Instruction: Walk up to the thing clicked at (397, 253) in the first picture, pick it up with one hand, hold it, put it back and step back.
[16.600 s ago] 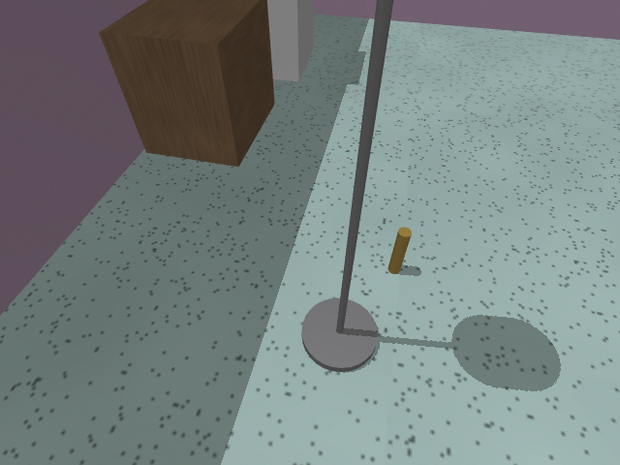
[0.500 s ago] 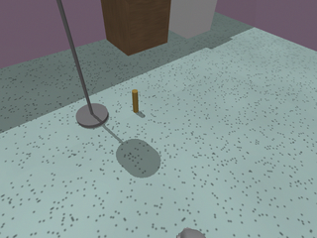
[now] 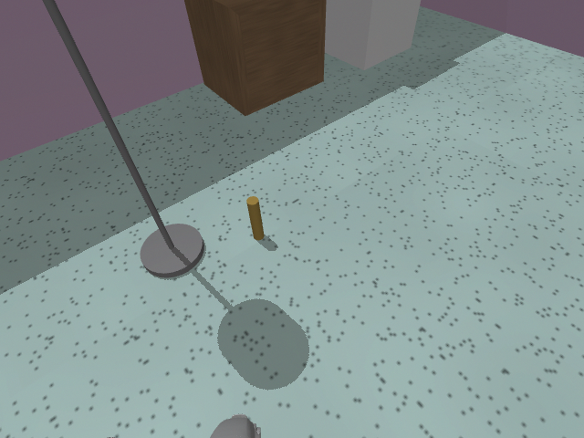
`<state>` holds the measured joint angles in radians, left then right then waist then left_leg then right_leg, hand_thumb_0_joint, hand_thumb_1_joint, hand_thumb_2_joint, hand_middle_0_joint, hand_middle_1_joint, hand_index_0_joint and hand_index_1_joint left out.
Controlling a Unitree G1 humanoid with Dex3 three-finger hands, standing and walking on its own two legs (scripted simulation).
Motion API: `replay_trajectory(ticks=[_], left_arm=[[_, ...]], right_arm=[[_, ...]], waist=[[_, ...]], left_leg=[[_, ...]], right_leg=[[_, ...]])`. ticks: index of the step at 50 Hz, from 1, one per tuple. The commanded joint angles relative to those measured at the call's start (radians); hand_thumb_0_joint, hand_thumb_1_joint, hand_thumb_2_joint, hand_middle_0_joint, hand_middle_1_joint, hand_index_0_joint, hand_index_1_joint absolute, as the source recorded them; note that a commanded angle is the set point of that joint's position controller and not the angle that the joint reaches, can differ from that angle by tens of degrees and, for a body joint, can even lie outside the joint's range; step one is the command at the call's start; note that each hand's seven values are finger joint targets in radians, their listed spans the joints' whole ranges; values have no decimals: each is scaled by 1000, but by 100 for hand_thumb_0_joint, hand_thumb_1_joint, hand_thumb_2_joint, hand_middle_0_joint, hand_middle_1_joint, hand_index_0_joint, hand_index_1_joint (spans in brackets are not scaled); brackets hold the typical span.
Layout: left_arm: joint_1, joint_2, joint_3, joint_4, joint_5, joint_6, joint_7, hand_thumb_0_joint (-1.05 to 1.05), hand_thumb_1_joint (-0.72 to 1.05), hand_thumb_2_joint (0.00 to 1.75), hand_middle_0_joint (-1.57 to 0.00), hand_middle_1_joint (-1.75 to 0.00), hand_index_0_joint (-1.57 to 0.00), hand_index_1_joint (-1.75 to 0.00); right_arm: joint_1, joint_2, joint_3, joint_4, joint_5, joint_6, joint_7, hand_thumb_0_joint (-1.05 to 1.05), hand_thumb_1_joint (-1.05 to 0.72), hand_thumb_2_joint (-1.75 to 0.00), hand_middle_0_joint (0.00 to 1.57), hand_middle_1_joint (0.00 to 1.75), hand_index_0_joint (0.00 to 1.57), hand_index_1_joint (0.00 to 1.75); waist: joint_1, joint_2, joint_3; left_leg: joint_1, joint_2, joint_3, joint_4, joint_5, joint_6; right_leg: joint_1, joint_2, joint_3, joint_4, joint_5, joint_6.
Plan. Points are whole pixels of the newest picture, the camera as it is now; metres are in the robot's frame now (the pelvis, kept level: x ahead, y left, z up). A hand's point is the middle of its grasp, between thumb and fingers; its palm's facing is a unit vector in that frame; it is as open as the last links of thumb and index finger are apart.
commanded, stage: walk up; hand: left
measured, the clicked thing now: (255, 219) +1.05 +0.21 -0.66
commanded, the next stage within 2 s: none
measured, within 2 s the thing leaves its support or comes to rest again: neither
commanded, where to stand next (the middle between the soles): +0.76 +0.00 m, yaw +1 degrees
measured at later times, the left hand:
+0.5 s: hand (149, 347) +0.30 +0.28 -0.14, palm faces -0.08 -0.93 -0.35, open 7.4 cm
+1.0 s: hand (173, 284) +0.44 +0.28 -0.16, palm faces +0.02 -0.93 -0.36, open 7.4 cm
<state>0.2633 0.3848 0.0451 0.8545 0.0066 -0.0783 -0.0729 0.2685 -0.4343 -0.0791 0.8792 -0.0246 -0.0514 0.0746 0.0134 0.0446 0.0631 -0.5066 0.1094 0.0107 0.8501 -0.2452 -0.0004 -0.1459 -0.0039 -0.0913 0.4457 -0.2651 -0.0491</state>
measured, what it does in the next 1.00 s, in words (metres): walks ahead: left foot, then right foot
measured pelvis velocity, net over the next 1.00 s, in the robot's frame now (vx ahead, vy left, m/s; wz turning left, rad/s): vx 0.43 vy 0.00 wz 0.05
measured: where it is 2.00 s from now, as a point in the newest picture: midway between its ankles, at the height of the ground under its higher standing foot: (308, 303)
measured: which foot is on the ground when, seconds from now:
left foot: up 0.00-0.14, down 0.16-0.58, up 0.60-0.96, down 0.98-1.00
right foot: down 0.00-0.18, up 0.20-0.54, down 0.56-1.00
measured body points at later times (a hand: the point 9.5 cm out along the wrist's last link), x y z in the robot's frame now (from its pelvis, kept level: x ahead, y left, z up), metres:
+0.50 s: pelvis +0.23 +0.01 -0.01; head +0.24 +0.01 +0.44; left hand +0.30 +0.33 -0.12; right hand +0.29 -0.32 -0.11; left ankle +0.21 +0.14 -0.74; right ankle +0.35 -0.14 -0.72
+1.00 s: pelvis +0.43 +0.00 -0.02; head +0.44 +0.01 +0.43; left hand +0.43 +0.33 -0.13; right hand +0.54 -0.32 -0.11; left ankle +0.53 +0.11 -0.74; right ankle +0.37 -0.14 -0.74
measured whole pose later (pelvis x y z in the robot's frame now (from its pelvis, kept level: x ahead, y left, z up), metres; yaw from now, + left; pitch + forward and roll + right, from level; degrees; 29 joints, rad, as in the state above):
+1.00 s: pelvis +0.43 +0.00 -0.02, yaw +3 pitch -2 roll -1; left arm 0.37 0.44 0.04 0.85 0.01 -0.07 -0.05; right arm 0.25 -0.41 -0.07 0.87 -0.02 -0.06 0.08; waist 0.04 -0.01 0.06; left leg -0.40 0.05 0.07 0.58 -0.15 0.03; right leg -0.14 -0.07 -0.13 0.63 -0.43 0.00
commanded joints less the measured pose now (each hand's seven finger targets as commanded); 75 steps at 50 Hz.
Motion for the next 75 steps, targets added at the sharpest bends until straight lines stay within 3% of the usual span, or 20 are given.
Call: replay_trajectory(ticks=[1,7,9,15,21,27,28,29,30,31,37,48,49,51,57,67,70,72,73,75], left_arm=[[12,294,95,-85,4,-27,15,0,90,90,-20,-30,-20,-30],[52,258,63,-94,4,-11,24,0,90,90,-20,-30,-20,-30],[126,197,51,-98,-23,-2,40,0,90,90,-20,-30,-20,-30],[158,250,58,-6,-11,13,23,0,90,90,-20,-30,-20,-30],[20,218,64,-45,12,14,-8,0,90,90,-20,-30,-20,-30],[115,255,100,8,16,-6,-1,0,90,90,-20,-30,-20,-30],[174,287,113,17,18,-18,10,0,90,90,-20,-30,-20,-30],[239,381,135,10,20,-30,25,0,90,90,-20,-30,-20,-30],[237,414,129,-1,6,-29,26,0,90,90,-20,-30,-20,-30],[186,390,120,-20,-9,-26,32,0,90,90,-20,-30,-20,-30],[73,292,85,-59,-7,-32,45,0,90,90,-20,-30,-20,-30],[47,286,64,-95,4,-18,35,0,90,90,-20,-30,-20,-30],[78,236,46,-96,5,-16,36,0,90,90,-20,-30,-20,-30],[107,255,51,-77,-4,1,51,0,90,90,-20,-30,-20,-30],[150,245,55,-3,-5,17,37,0,90,90,-20,-30,-20,-30],[18,220,65,-18,5,4,8,0,90,90,-20,-30,-20,-30],[152,250,82,30,12,-20,31,0,90,90,-20,-30,-20,-30],[233,400,116,14,11,-39,54,0,90,90,-20,-30,-20,-30],[179,408,110,-1,-4,-31,52,0,90,90,-20,-30,-20,-30],[109,343,95,-20,-20,-28,60,0,90,90,-20,-30,-20,-30]], right_arm=[[-62,-138,-41,-87,-3,-35,1,0,-90,-90,20,30,20,30],[119,-208,-69,-28,-6,-56,-18,0,-90,-90,20,30,20,30],[245,-349,-107,-52,-14,-63,-39,0,-90,-90,20,30,20,30],[19,-227,-53,-105,30,-60,-48,0,-90,-90,20,30,20,30],[35,-262,-64,-120,19,-66,-38,0,-90,-90,20,30,20,30],[-19,-221,-46,-137,16,-45,-36,0,-90,-90,20,30,20,30],[31,-169,-24,-131,15,-44,-35,0,-90,-90,20,30,20,30],[32,-93,2,-153,19,-45,-33,0,-90,-90,20,30,20,30],[6,-175,-19,-140,16,-35,-46,0,-90,-90,20,30,20,30],[6,-213,-27,-115,19,-33,-53,0,-90,-90,20,30,20,30],[68,-173,-28,-55,20,-20,-23,0,-90,-90,20,30,20,30],[64,-173,-52,-51,4,-41,-12,0,-90,-90,20,30,20,30],[161,-228,-71,-22,2,-49,-25,0,-90,-90,20,30,20,30],[199,-346,-101,-64,21,-53,-40,0,-90,-90,20,30,20,30],[46,-232,-51,-99,22,-56,-50,0,-90,-90,20,30,20,30],[26,-259,-56,-120,15,-36,-31,0,-90,-90,20,30,20,30],[20,-191,-30,-132,13,-21,-31,0,-90,-90,20,30,20,30],[67,-100,6,-149,17,-18,-33,0,-90,-90,20,30,20,30],[26,-197,-24,-128,4,-6,-49,0,-90,-90,20,30,20,30],[54,-209,-27,-83,24,-2,-44,0,-90,-90,20,30,20,30]], waist=[[41,-167,21],[-74,20,-110],[-120,249,-197],[-3,97,-28],[-36,116,12],[56,-15,-32],[84,-159,-74],[111,-402,-71],[114,-329,-56],[86,-194,-16],[15,-218,-12],[-47,-73,-45],[-97,85,-108],[-111,169,-123],[-15,92,-6],[-31,96,31],[47,-67,-63],[78,-377,-72],[70,-249,-14],[34,-152,10]], left_leg=[[38,13,27,-217,113,-11],[483,-82,76,-338,21,71],[739,336,-686,-588,-215,241],[327,176,-148,-591,53,198],[287,166,-84,-619,-101,224],[102,106,-27,-355,-156,145],[37,34,44,-126,-108,115],[-139,-111,127,204,-233,52],[-205,-112,12,309,-306,37],[-192,-65,-70,347,-256,33],[-47,-24,-29,92,-85,15],[374,-84,81,-305,38,41],[537,-43,-14,-382,-98,80],[587,330,-676,-617,-316,247],[307,178,-176,-595,46,207],[206,142,-98,-583,-232,205],[130,75,-16,-295,-146,148],[-190,-135,70,193,-277,44],[-190,-66,-38,246,-301,39],[-182,-26,-80,241,-189,37]], right_leg=[[-59,-237,159,-212,-23,-166],[-155,-150,57,236,285,-93],[-554,90,58,706,-259,-3],[-370,-94,150,606,-78,25],[-332,-121,71,284,53,43],[44,-43,12,152,46,21],[162,-75,91,47,-82,-3],[210,-319,506,-154,-284,-90],[186,-441,751,-224,-257,-204],[112,-443,699,-200,-182,-223],[-13,-275,233,-163,166,-176],[-198,-231,94,54,44,-110],[-283,-164,26,314,115,-75],[-546,-9,98,706,-275,-6],[-386,-100,145,584,-71,33],[-226,-62,27,197,45,38],[71,-25,39,57,26,20],[213,-390,697,-226,-286,-130],[115,-451,754,-216,-301,-218],[91,-358,525,-185,-146,-195]])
